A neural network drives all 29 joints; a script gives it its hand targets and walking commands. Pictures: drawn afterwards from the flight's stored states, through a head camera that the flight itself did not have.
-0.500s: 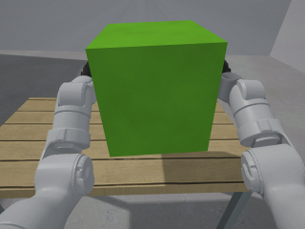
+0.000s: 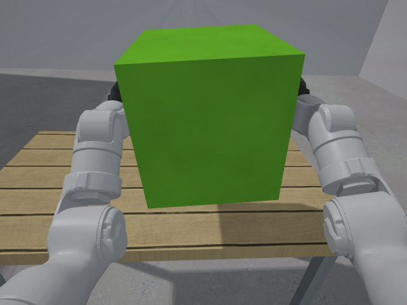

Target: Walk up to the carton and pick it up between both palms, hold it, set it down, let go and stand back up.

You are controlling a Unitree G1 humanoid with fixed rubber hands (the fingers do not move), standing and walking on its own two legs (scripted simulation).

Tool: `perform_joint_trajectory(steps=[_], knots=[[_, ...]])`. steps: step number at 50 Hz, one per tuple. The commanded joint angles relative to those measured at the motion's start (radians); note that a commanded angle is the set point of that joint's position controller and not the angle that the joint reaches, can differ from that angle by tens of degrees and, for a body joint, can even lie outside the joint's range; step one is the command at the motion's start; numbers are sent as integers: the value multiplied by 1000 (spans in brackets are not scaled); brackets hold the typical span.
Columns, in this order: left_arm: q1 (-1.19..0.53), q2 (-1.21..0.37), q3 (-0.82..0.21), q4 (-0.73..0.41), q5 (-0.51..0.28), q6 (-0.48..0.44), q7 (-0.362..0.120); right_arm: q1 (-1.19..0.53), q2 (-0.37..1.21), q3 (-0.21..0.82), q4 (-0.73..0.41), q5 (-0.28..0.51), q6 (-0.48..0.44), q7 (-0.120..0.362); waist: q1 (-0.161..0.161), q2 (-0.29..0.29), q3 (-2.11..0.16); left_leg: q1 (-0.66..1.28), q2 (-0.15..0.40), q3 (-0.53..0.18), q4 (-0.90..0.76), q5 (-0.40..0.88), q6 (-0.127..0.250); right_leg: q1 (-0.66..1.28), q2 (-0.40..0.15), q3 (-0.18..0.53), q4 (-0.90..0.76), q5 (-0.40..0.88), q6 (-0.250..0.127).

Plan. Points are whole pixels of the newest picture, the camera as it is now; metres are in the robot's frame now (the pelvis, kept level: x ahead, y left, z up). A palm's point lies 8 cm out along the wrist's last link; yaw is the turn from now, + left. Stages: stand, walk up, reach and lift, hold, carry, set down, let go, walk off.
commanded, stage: hold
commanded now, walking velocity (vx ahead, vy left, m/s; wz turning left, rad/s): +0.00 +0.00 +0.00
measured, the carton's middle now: (206, 108) +0.41 +0.00 +0.27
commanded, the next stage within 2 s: none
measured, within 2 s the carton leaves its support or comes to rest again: neither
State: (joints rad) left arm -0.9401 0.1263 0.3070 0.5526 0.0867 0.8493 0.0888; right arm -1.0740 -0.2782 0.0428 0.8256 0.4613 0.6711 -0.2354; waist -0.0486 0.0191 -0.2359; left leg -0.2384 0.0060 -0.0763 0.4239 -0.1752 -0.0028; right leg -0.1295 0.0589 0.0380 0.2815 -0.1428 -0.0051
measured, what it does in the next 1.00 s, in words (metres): stands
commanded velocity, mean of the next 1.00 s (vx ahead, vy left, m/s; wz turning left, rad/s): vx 0.00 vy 0.00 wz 0.00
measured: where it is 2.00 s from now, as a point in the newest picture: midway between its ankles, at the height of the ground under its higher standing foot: outside the picture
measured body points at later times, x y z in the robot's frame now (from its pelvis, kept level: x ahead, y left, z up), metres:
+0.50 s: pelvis +0.00 +0.00 +0.00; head -0.09 +0.01 +0.44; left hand +0.39 +0.17 +0.27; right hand +0.39 -0.17 +0.29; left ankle +0.03 +0.11 -0.75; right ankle +0.01 -0.12 -0.75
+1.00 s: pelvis +0.00 +0.00 +0.00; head -0.10 +0.01 +0.44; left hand +0.39 +0.17 +0.27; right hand +0.39 -0.17 +0.30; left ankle +0.03 +0.11 -0.75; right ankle +0.01 -0.12 -0.75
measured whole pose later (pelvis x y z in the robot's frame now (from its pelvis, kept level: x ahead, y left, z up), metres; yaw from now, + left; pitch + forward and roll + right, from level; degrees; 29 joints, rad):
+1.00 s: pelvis +0.00 +0.00 +0.00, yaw +0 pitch -1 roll -2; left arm -0.93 0.12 0.32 0.55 0.09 0.85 0.09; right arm -1.07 -0.28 0.07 0.83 0.47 0.67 -0.23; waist -0.04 0.02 -0.24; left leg -0.23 0.01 -0.08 0.42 -0.18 0.00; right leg -0.12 0.06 0.05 0.28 -0.14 0.00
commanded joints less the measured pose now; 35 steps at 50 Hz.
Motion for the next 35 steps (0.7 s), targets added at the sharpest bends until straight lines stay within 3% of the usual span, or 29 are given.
perform_joint_trajectory(steps=[1,3,4,5,6,7,8,9,10,13,15,18,19,20,21,24,27,29,31,33,34,35], knots=[[-979,-633,-355,-261,-188,-101,-160,-950,760,163,-361,172,-31,155,-9,23,-400,189,-32,9,-39,243,-42,70,33,1,-30,169,38],[-996,-623,-337,-236,-178,-105,-163,-948,759,148,-309,161,-30,163,1,23,-356,163,-26,13,-62,170,-34,40,27,5,-38,94,30],[-1002,-631,-348,-239,-190,-111,-163,-977,782,159,-344,163,-41,165,11,15,-393,159,-30,19,-54,176,-27,49,26,6,-35,104,35],[-1010,-654,-377,-251,-199,-114,-160,-973,766,140,-341,163,-44,166,-9,55,-408,175,-25,13,-51,186,-43,38,29,7,-33,108,26],[-1009,-666,-382,-239,-199,-113,-159,-980,759,135,-335,160,-45,167,-10,72,-389,171,-25,11,-47,202,-50,37,28,7,-38,118,22],[-1017,-664,-390,-257,-205,-116,-159,-967,756,131,-330,156,-44,167,-23,63,-414,189,-24,8,-44,213,-54,43,30,3,-33,134,24],[-1045,-662,-392,-278,-221,-122,-158,-1008,778,148,-369,164,-52,166,-13,42,-437,189,-29,8,-31,242,-49,52,31,1,-28,169,33],[-1011,-638,-364,-254,-205,-118,-156,-961,767,149,-325,166,-39,161,-13,26,-404,194,-32,9,-32,247,-43,57,29,3,-30,190,38],[-1009,-607,-331,-250,-193,-119,-159,-964,781,173,-328,175,-37,157,11,-6,-419,194,-38,16,-35,230,-29,78,25,4,-28,186,51],[-967,-626,-339,-224,-176,-108,-165,-969,769,167,-355,178,-44,153,10,29,-397,177,-36,17,-42,238,-34,84,24,9,-28,194,43],[-1003,-626,-347,-274,-182,-117,-167,-960,780,168,-349,179,-42,152,0,30,-412,190,-37,16,-35,268,-40,92,27,7,-22,214,43],[-1027,-638,-374,-302,-207,-124,-164,-999,794,181,-414,192,-54,150,-3,26,-453,204,-40,16,-22,277,-41,86,32,2,-21,228,50],[-1020,-609,-339,-244,-189,-120,-163,-988,790,165,-366,175,-40,148,3,6,-386,177,-44,20,-33,222,-27,72,24,5,-36,184,55],[-1028,-614,-355,-280,-202,-126,-162,-982,815,177,-378,175,-44,150,2,-8,-420,182,-42,18,-36,226,-23,78,24,1,-24,201,61],[-1010,-622,-376,-287,-209,-124,-159,-979,803,187,-408,187,-51,149,-6,15,-452,197,-43,17,-25,254,-27,85,23,9,-19,239,59],[-981,-635,-376,-286,-211,-120,-164,-972,786,181,-429,184,-48,140,-16,1,-459,210,-39,8,-24,263,-32,100,32,0,-17,251,55],[-1006,-659,-403,-301,-219,-120,-162,-974,783,174,-434,184,-48,137,-26,51,-429,196,-38,8,-26,260,-43,67,28,4,-24,221,46],[-976,-636,-360,-243,-191,-112,-166,-962,772,164,-381,170,-38,140,-15,18,-363,179,-36,13,-50,201,-32,55,23,6,-42,155,45],[-991,-655,-384,-258,-206,-113,-168,-979,768,156,-398,166,-45,143,-21,40,-396,175,-33,12,-50,191,-39,53,24,10,-39,138,36],[-1005,-647,-367,-237,-199,-117,-165,-989,779,160,-375,164,-40,149,-12,26,-373,168,-32,12,-53,186,-33,45,28,7,-41,124,35],[-1008,-660,-385,-270,-207,-119,-162,-962,770,167,-362,177,-38,150,-16,57,-414,186,-29,10,-45,223,-44,62,30,6,-31,150,30],[-1030,-658,-397,-296,-225,-122,-160,-988,778,176,-405,185,-45,151,-13,53,-460,196,-32,7,-32,241,-45,72,29,5,-26,162,34]])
